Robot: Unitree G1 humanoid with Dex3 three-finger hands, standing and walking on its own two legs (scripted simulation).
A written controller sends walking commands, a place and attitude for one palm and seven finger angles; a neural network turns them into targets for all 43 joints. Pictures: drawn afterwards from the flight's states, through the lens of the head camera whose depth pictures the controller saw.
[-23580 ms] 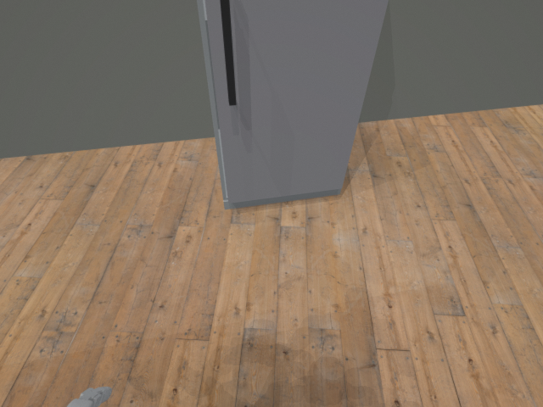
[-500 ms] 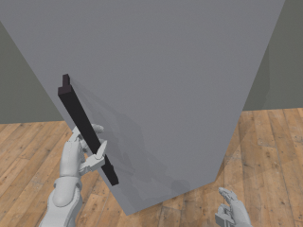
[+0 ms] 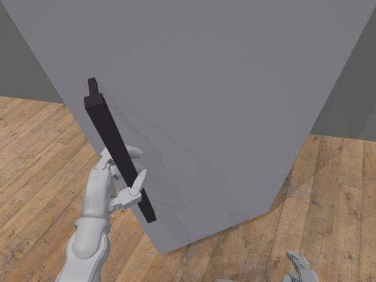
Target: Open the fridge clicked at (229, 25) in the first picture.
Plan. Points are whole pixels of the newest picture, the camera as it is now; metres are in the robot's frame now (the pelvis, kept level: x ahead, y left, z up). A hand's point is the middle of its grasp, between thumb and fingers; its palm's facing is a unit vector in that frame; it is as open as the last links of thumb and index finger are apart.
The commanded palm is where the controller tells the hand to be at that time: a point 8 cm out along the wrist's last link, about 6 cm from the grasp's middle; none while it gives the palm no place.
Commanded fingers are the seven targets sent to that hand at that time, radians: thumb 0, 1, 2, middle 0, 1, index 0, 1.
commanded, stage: walk backward, drawing the door open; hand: left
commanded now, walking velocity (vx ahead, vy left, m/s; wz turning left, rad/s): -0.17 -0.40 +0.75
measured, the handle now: (130, 169) +0.32 +0.12 +0.09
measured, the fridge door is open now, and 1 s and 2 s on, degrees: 33 58 67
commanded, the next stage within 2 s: stop walking and hold the door back in 1.18 s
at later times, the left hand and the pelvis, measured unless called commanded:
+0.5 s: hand (170, 228) +0.20 +0.03 +0.10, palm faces +0.51 -0.84 -0.21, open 6.6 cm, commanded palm +0.14 +0.05 +0.11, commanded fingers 0.00 0.90 0.90 -0.45 -1.40 -0.45 -1.40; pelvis +0.00 -0.23 +0.00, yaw +27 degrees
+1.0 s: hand (234, 280) +0.12 -0.06 +0.10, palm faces +0.88 -0.41 -0.25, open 6.3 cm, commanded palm +0.06 -0.07 +0.11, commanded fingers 0.00 0.90 0.90 -0.45 -1.40 -0.45 -1.40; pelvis +0.10 -0.41 -0.01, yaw +50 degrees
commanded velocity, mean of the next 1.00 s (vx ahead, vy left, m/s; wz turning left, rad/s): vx -0.16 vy -0.31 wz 0.72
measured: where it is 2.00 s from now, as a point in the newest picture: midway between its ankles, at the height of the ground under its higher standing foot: outside the picture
